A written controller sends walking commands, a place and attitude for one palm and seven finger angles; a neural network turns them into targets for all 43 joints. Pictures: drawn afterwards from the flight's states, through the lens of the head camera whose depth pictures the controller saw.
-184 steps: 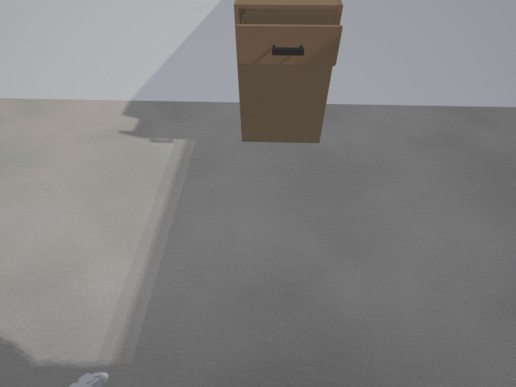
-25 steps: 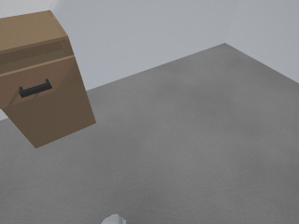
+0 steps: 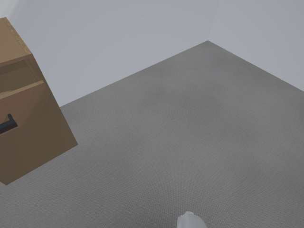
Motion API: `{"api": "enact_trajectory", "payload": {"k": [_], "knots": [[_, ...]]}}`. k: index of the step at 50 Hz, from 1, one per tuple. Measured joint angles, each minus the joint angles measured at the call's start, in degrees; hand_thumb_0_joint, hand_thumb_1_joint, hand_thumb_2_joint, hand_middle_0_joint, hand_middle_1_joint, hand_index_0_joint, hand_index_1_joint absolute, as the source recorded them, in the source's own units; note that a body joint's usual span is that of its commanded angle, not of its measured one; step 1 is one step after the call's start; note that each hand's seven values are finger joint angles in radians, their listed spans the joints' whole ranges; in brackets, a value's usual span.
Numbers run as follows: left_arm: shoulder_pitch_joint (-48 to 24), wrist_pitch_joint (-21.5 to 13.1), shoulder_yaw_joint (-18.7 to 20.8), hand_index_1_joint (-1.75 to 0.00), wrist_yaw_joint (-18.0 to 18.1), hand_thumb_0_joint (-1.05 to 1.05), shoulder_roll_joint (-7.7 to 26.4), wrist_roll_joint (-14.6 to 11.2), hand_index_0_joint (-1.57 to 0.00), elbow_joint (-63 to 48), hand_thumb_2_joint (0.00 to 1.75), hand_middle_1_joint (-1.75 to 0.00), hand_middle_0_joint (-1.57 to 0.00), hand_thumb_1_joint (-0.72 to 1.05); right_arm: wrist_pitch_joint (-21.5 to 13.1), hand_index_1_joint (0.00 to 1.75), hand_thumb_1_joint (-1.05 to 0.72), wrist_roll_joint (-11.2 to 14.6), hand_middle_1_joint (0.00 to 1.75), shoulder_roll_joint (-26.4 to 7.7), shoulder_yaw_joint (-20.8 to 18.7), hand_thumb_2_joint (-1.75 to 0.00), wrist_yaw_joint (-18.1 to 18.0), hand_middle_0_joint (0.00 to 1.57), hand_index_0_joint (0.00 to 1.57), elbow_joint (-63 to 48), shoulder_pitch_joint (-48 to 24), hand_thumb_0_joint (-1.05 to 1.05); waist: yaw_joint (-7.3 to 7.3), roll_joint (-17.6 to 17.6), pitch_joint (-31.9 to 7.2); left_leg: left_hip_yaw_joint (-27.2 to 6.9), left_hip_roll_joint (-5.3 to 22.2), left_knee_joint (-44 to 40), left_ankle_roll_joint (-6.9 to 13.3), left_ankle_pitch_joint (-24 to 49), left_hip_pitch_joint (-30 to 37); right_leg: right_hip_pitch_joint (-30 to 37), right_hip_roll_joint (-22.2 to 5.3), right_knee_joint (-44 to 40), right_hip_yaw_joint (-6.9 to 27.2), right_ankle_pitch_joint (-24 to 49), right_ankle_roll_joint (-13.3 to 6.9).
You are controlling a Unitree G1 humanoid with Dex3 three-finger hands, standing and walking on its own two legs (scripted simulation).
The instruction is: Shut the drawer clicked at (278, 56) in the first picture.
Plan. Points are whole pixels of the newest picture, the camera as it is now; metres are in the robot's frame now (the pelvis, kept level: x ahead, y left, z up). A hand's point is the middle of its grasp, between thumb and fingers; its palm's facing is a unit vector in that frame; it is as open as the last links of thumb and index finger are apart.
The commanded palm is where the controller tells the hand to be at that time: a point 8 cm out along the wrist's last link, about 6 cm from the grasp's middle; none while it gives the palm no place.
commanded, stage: turn to face it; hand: left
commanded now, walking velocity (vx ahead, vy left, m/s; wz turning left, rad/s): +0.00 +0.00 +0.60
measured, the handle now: out of the picture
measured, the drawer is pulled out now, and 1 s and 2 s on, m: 0.19 0.19 0.19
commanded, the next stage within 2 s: take the last steps up to it in 1.14 s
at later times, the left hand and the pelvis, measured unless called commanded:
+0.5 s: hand out of the picture +0.12 +0.21 -0.20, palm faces +0.26 -0.95 -0.17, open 7.3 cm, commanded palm none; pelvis +0.05 +0.00 -0.03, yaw +14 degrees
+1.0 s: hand out of the picture +0.02 +0.15 -0.15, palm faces +0.53 -0.79 -0.32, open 7.4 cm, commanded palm none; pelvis +0.06 -0.06 -0.01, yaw +33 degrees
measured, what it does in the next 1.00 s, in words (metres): steps on the spot, turning left: right foot, then left foot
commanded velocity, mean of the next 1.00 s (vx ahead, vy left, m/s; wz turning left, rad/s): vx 0.00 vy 0.00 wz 0.55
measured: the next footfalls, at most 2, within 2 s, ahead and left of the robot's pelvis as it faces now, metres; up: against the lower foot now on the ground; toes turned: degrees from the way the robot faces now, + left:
right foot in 0.12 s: +0.17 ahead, -0.15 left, +0.00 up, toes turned -8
left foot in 0.40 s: +0.10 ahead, +0.11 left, +0.00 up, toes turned +21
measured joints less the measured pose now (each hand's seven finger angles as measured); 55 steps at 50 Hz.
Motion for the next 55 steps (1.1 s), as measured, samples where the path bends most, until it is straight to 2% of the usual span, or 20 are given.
{"api": "enact_trajectory", "payload": {"k": [4, 6, 8, 10, 13, 17, 20, 21, 24, 26, 28, 34, 39, 41, 42, 44, 46, 49, 52, 55], "knots": [[-3.53, -1.52, -1.09, -0.3, 0.89, 0.01, 0.45, -0.02, -0.19, -0.32, 0.9, -0.3, -0.2, 0.92, 0.71, 0.29, -0.92, -0.14, 0.3, 1.06, 0.22, -0.9, 0.15, 0.2, 0.2, 2.05, 2.52, 0.0, -2.63, 0.7, 0.97, -0.96, 1.03, 4.06, -1.78, -3.78, 0.25, 7.47, 1.05, -15.86, -1.62, 1.86, -0.6], [-4.53, -2.93, -1.73, -0.3, 1.22, 0.01, 0.76, 0.01, -0.19, -0.61, 0.9, -0.3, -0.2, 0.92, 1.26, 0.29, -0.92, 0.17, 0.3, 1.89, 0.41, -0.9, 0.36, 0.2, 0.2, 3.23, 4.64, 0.0, -3.1, 0.11, 0.1, -2.04, 0.93, 8.74, -2.9, -7.11, -1.03, 12.16, 0.76, -22.1, -2.45, 4.61, -1.04], [-6.55, -3.88, -2.28, -0.3, 1.64, 0.01, -0.72, -0.16, -0.19, -0.62, 0.9, -0.3, -0.2, 0.92, 2.75, 0.29, -0.92, 0.6, 0.3, 1.45, 0.26, -0.9, 0.53, 0.2, 0.2, 3.87, 4.29, 0.0, -3.45, 2.7, 0.77, -6.73, 1.62, 17.47, -3.07, -12.89, -5.26, 12.0, 1.39, -19.56, -4.48, -0.76, -2.26], [-7.92, -4.2, -2.79, -0.3, 1.82, 0.01, -1.88, -0.27, -0.19, -1.38, 0.9, -0.3, -0.2, 0.92, 4.26, 0.29, -0.92, 0.81, 0.3, 1.31, 0.18, -0.9, 0.49, 0.2, 0.2, 3.6, 3.07, 0.0, -3.63, 3.57, 1.34, -10.41, 0.59, 27.82, -3.34, -17.07, -10.52, 12.49, 0.95, -18.82, -6.1, -2.07, -2.75], [-8.7, -3.36, -3.07, -0.3, 2.46, 0.01, -3.11, -0.12, -0.2, -2.37, 0.9, -0.3, -0.2, 0.91, 5.4, 0.29, -0.91, 0.83, 0.3, 0.92, -0.29, -0.9, 0.9, 0.2, 0.2, 2.17, 0.83, 0.0, -3.23, 3.23, 1.13, -11.85, -0.15, 36.05, -3.61, -16.19, -16.13, 14.19, 0.0, -20.25, -7.92, -1.61, -2.44], [-8.49, -1.8, -2.54, -0.3, 2.81, 0.0, -2.97, 0.12, -0.2, -3.29, 0.9, -0.3, -0.2, 0.92, 5.87, 0.29, -0.91, 0.54, 0.3, -0.06, -0.92, -0.9, 1.54, 0.19, 0.2, -1.51, -2.27, 0.0, -2.97, 1.42, -0.08, -10.77, 0.23, 31.65, -3.71, -13.08, -18.14, 15.07, -1.83, -20.37, -10.0, -1.98, -1.37], [-7.92, -0.54, -2.1, -0.3, 2.53, 0.0, -1.8, -0.19, -0.2, -4.25, 0.9, -0.3, -0.21, 0.91, 5.1, 0.29, -0.91, 0.16, 0.3, -1.61, -1.31, -0.9, 1.92, 0.19, 0.19, -4.81, -3.67, 0.0, -2.74, 0.53, -0.74, -10.32, 0.27, 19.49, -3.53, -6.55, -15.42, 13.87, -3.59, -16.14, -11.38, -4.18, -0.13], [-7.62, 0.03, -1.79, -0.3, 2.3, 0.0, -1.26, -0.49, -0.2, -4.66, 0.9, -0.3, -0.21, 0.91, 4.76, 0.29, -0.91, -0.07, 0.3, -2.14, -1.58, -0.9, 1.94, 0.19, 0.19, -5.62, -4.18, 0.0, -2.73, 0.29, -0.94, -10.66, -0.14, 19.08, -2.17, -5.24, -16.03, 12.45, -3.97, -13.0, -10.92, -7.63, 0.57], [-6.95, 1.71, -0.54, -0.3, 1.87, 0.0, 1.01, -0.39, -0.2, -4.8, 0.9, -0.3, -0.21, 0.91, 4.0, 0.29, -0.91, -0.57, 0.3, -2.79, -1.73, -0.9, 1.57, 0.19, 0.19, -7.36, -5.53, 0.0, -2.75, -0.68, -0.92, -11.38, -1.47, 20.08, 1.12, -4.53, -17.29, 6.54, -1.29, 1.74, -3.55, -16.07, 1.53], [-6.69, 1.87, 0.16, -0.3, 1.63, 0.01, 2.25, -0.28, -0.2, -4.58, 0.9, -0.3, -0.2, 0.91, 3.73, 0.29, -0.91, -0.52, 0.3, -3.15, -1.59, -0.9, 1.08, 0.19, 0.19, -7.89, -5.79, 0.0, -2.44, -0.89, -0.8, -12.14, -2.55, 16.64, 1.4, -2.47, -16.16, 3.96, 0.37, 9.01, -0.47, -13.76, 1.95], [-6.16, 1.6, 0.51, -0.3, 1.52, 0.01, 3.25, -0.4, -0.2, -4.7, 0.9, -0.3, -0.2, 0.91, 3.66, 0.29, -0.91, -0.38, 0.3, -3.6, -1.4, -0.9, 0.8, 0.19, 0.2, -8.19, -5.9, 0.0, -1.82, -0.83, -0.74, -12.95, -3.58, 12.5, 1.49, -0.1, -14.68, 3.13, 1.28, 11.31, 0.98, -11.57, 2.47], [-4.52, 1.63, 0.66, -0.3, 1.89, 0.01, 5.16, -0.92, -0.19, -5.42, 0.9, -0.3, -0.2, 0.91, 4.12, 0.29, -0.91, -0.23, 0.3, -4.96, -1.48, -0.9, 0.99, 0.2, 0.2, -8.98, -6.53, 0.0, -1.18, 0.83, -0.48, -16.56, -5.31, 5.53, 1.22, 4.24, -12.33, 6.63, 3.12, 3.66, 2.84, -12.79, 3.24], [-4.58, 1.4, -0.05, -0.3, 2.06, 0.01, 5.04, -1.3, -0.19, -6.42, 0.9, -0.3, -0.2, 0.91, 5.21, 0.29, -0.91, -0.23, 0.3, -6.12, -1.78, -0.9, 1.46, 0.2, 0.2, -9.26, -7.48, 0.0, -1.58, 2.72, 0.18, -20.35, -6.41, 5.85, -0.04, 5.16, -13.29, 11.56, 4.62, -7.14, 3.84, -14.09, 2.66], [-4.41, 0.81, -0.56, -0.3, 2.06, 0.01, 4.54, -1.47, -0.19, -7.14, 0.9, -0.3, -0.2, 0.91, 5.8, 0.3, -0.91, -0.13, 0.3, -6.66, -2.02, -0.9, 1.67, 0.2, 0.2, -9.31, -7.81, 0.0, -1.57, 3.62, 0.23, -21.98, -6.91, 7.18, -0.85, 5.03, -14.31, 14.75, 5.25, -14.18, 3.62, -11.53, 2.2], [-4.06, 0.35, -0.87, -0.3, 2.04, 0.01, 4.42, -1.45, -0.19, -7.69, 0.9, -0.3, -0.2, 0.91, 6.08, 0.3, -0.91, 0.06, 0.3, -6.86, -2.17, -0.9, 1.81, 0.2, 0.2, -9.42, -7.81, 0.0, -1.42, 3.75, 0.03, -22.67, -7.41, 8.42, -1.37, 4.69, -15.14, 16.96, 5.24, -19.33, 3.46, -9.1, 1.82], [-3.61, -0.51, -1.55, -0.3, 2.17, 0.01, 3.36, -0.89, -0.19, -8.15, 0.9, -0.3, -0.2, 0.91, 6.7, 0.29, -0.91, 0.39, 0.3, -7.69, -2.74, -0.9, 2.0, 0.2, 0.2, -9.33, -8.32, 0.0, -1.11, 5.28, 0.27, -23.34, -7.43, 15.26, -2.08, -2.13, -17.88, 17.61, 5.42, -20.73, 1.7, -5.14, -1.39], [-2.75, -0.75, -2.23, -0.3, 2.16, 0.01, 2.23, -0.72, -0.2, -8.35, 0.9, -0.3, -0.2, 0.91, 7.48, 0.29, -0.91, 0.15, 0.3, -8.28, -3.14, -0.9, 2.18, 0.2, 0.2, -8.99, -8.68, 0.0, -0.92, 5.78, 0.17, -22.27, -7.83, 27.13, -2.6, -8.22, -21.35, 18.25, 4.54, -20.42, 0.01, -6.29, -2.71], [-1.42, -0.77, -2.79, -0.3, 2.27, 0.01, 0.97, -0.56, -0.2, -8.02, 0.9, -0.3, -0.2, 0.91, 7.88, 0.29, -0.91, -0.02, 0.3, -8.64, -3.24, -0.9, 2.63, 0.19, 0.2, -8.67, -9.48, 0.0, -0.72, 5.47, 0.26, -19.84, -6.58, 39.93, -3.66, -7.39, -24.08, 19.89, 3.26, -22.53, -1.65, -5.89, -2.98], [-0.55, -1.06, -3.24, -0.3, 2.24, 0.01, 0.31, -0.34, -0.2, -7.41, 0.9, -0.3, -0.2, 0.91, 7.89, 0.29, -0.91, 0.07, 0.3, -8.3, -2.9, -0.9, 2.77, 0.19, 0.2, -8.39, -10.19, 0.0, -0.44, 4.24, 0.66, -18.34, -4.96, 41.21, -4.7, -7.21, -22.93, 20.77, 1.84, -23.96, -3.06, -4.98, -3.06], [0.34, -1.32, -3.57, -0.3, 2.0, 0.01, 0.0, -0.06, -0.2, -6.81, 0.9, -0.3, -0.2, 0.91, 8.11, 0.29, -0.91, 0.24, 0.3, -7.8, -2.41, -0.9, 2.72, 0.19, 0.19, -7.86, -11.15, 0.0, 0.34, 3.02, 1.01, -17.47, -3.91, 35.56, -5.07, -8.96, -19.71, 20.79, 0.61, -24.5, -4.27, -4.45, -2.92]]}}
